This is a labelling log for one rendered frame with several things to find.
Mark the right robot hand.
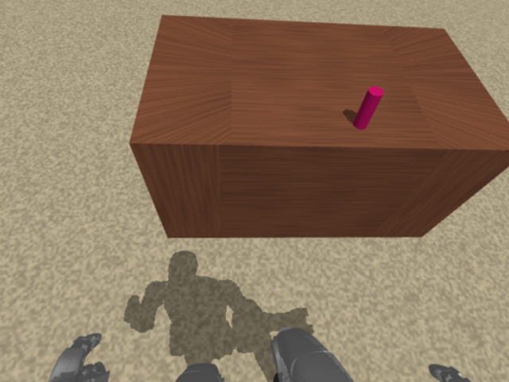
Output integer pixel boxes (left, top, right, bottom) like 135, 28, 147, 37
429, 364, 471, 382

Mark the can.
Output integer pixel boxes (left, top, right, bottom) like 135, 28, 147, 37
353, 86, 383, 130

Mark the left robot hand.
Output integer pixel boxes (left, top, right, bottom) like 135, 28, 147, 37
49, 333, 110, 382

